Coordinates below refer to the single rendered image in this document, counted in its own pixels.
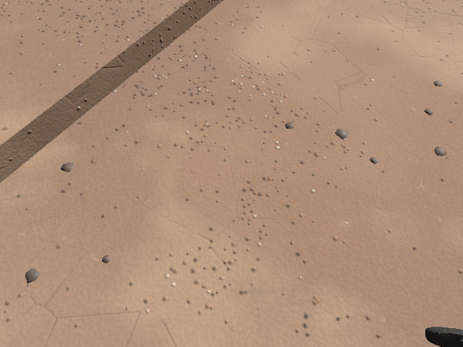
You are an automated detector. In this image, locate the right robot hand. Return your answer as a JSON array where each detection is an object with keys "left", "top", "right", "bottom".
[{"left": 425, "top": 327, "right": 463, "bottom": 347}]

